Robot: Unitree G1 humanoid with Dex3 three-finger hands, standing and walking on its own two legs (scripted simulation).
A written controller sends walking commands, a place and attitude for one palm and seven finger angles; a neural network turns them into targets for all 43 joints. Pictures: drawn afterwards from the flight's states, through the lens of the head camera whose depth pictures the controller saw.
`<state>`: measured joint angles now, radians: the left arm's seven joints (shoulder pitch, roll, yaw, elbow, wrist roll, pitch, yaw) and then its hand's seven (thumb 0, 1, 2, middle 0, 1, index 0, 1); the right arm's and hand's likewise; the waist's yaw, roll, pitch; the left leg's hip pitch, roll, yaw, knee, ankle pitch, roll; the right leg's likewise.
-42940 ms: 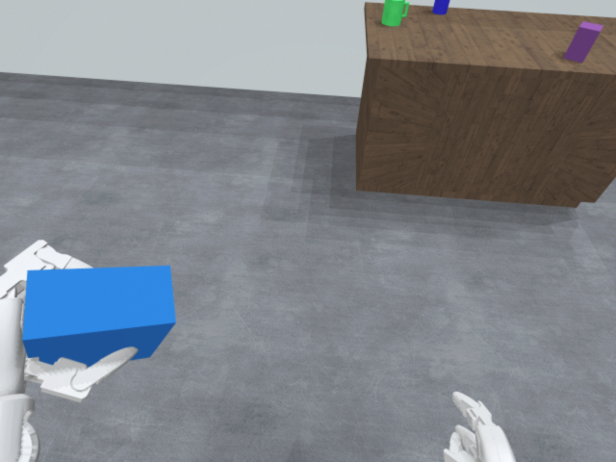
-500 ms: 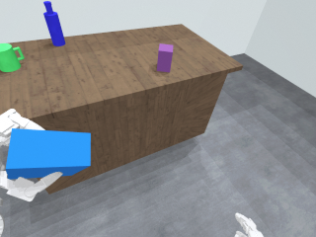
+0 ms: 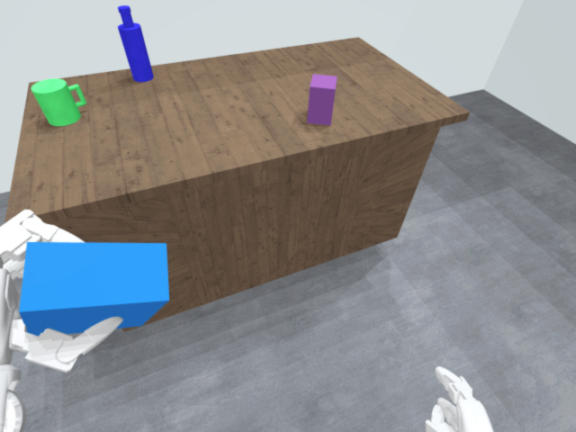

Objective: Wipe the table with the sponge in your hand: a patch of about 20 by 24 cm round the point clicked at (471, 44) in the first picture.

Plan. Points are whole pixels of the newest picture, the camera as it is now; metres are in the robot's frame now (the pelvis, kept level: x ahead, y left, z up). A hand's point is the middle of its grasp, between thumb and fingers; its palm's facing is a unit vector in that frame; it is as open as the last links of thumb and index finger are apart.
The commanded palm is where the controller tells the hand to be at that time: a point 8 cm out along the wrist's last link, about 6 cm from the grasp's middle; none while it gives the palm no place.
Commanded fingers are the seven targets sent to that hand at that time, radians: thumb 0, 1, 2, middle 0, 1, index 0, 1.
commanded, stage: stop stepping back and stand still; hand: left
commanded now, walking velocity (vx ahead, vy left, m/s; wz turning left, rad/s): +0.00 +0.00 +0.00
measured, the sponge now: (114, 291) +0.22 +0.20 +0.16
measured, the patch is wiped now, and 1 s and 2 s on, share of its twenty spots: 1.00 1.00 1.00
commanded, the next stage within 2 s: stand and wait in 0.78 s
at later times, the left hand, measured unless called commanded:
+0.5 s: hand (63, 267) +0.25 +0.26 +0.17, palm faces +0.39 -0.85 -0.35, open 10.0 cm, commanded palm +0.19 +0.30 +0.19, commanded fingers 0.00 0.10 1.30 -1.20 -1.60 -1.20 -1.60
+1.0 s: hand (58, 264) +0.25 +0.27 +0.16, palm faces +0.38 -0.86 -0.35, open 10.0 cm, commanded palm +0.20 +0.31 +0.19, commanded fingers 0.00 0.10 1.30 -1.20 -1.60 -1.20 -1.60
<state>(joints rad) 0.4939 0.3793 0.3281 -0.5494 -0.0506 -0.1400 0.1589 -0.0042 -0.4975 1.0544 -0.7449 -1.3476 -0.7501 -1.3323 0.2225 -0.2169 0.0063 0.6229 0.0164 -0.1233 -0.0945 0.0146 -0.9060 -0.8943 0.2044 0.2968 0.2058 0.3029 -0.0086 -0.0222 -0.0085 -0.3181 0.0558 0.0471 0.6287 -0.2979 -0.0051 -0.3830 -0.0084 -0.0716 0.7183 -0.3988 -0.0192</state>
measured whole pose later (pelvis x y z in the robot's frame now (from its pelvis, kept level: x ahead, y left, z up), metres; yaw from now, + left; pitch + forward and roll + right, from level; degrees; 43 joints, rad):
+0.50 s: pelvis +0.03 +0.02 +0.02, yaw +0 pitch -1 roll -1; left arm 0.47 0.34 0.30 -0.46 -0.05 -0.11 0.16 0.00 -0.50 1.05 -0.74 -1.35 -0.75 -1.34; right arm 0.17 -0.21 0.03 0.59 0.01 -0.10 -0.07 0.01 -0.90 -0.89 0.21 0.30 0.21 0.30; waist 0.01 0.00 0.00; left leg -0.22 0.03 0.03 0.51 -0.28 0.00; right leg -0.22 0.02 -0.06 0.47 -0.23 -0.02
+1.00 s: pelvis +0.03 +0.03 +0.02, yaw -1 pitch +0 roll -1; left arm 0.48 0.34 0.29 -0.45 -0.05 -0.11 0.16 0.00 -0.50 1.05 -0.74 -1.35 -0.75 -1.34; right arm 0.19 -0.21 0.03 0.61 0.01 -0.08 -0.07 0.01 -0.90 -0.89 0.21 0.30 0.21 0.30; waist 0.01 0.01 -0.01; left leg -0.22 0.02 0.04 0.48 -0.27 0.01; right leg -0.22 0.01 -0.04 0.43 -0.21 -0.01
